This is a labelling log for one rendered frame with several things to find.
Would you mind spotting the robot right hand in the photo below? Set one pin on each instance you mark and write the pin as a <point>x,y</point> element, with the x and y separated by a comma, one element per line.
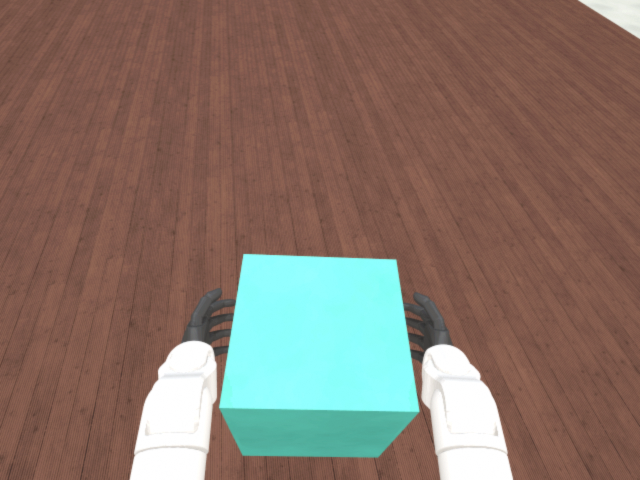
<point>432,327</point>

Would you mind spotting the right robot forearm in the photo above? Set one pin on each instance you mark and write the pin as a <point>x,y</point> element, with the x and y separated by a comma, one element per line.
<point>467,431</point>

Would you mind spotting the carton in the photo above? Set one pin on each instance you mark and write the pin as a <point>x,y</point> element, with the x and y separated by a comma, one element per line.
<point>319,362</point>

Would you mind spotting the left robot forearm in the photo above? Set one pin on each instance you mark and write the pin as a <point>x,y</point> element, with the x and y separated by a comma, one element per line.
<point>174,432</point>

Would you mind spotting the robot left hand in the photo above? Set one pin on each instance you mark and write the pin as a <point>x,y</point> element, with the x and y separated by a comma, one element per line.
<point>198,329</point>

